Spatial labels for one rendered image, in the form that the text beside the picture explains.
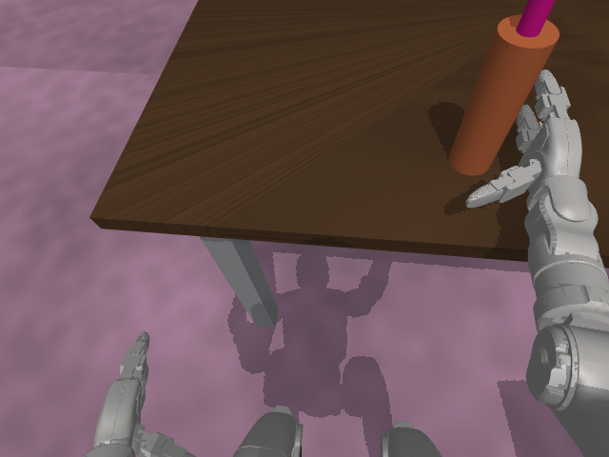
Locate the left robot hand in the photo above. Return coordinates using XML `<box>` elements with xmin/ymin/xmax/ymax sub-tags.
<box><xmin>93</xmin><ymin>331</ymin><xmax>196</xmax><ymax>457</ymax></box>

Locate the table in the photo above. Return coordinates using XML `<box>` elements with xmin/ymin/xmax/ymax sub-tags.
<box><xmin>89</xmin><ymin>0</ymin><xmax>609</xmax><ymax>328</ymax></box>

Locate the right robot hand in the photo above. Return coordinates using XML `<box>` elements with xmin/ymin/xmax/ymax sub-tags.
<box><xmin>465</xmin><ymin>70</ymin><xmax>582</xmax><ymax>209</ymax></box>

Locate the bottle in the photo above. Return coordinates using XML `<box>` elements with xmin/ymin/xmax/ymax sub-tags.
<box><xmin>449</xmin><ymin>0</ymin><xmax>560</xmax><ymax>176</ymax></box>

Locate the right robot arm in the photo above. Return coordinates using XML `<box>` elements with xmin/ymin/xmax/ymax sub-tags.
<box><xmin>524</xmin><ymin>175</ymin><xmax>609</xmax><ymax>457</ymax></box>

